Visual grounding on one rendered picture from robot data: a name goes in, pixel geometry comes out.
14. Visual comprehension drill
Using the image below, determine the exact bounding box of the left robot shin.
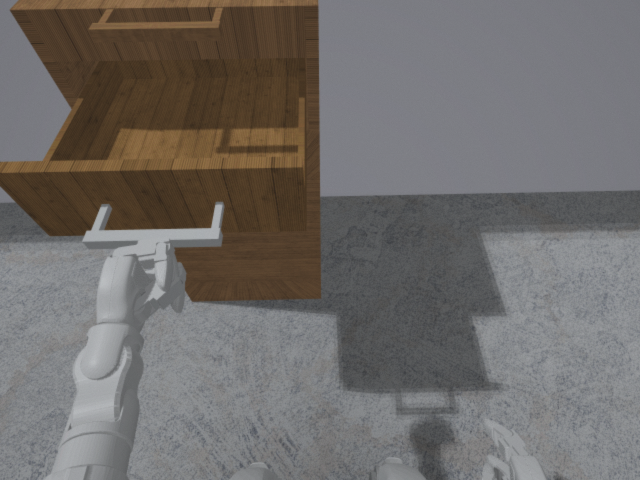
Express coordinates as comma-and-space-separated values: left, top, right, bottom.
249, 462, 269, 470

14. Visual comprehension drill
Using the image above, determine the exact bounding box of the left robot forearm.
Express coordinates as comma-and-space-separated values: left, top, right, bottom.
43, 322, 144, 480

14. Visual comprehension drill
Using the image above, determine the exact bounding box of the left robot hand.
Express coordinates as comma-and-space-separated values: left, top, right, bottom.
96, 237, 187, 333

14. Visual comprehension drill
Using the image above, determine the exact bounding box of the right robot shin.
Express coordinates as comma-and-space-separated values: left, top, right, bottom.
382, 457, 403, 465

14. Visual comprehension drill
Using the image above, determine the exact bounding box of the cabinet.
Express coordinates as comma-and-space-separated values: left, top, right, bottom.
10, 0, 321, 302

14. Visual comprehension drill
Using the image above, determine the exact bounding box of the handle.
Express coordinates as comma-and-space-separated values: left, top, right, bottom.
82, 202, 225, 249
88, 21, 223, 43

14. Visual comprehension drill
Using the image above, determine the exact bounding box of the right robot hand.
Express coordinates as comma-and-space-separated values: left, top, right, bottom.
481, 419, 548, 480

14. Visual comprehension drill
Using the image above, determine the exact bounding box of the drawer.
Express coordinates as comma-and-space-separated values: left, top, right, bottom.
0, 58, 307, 236

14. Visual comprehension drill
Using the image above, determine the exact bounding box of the robot shin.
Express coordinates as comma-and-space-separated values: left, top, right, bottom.
249, 462, 269, 470
382, 457, 403, 465

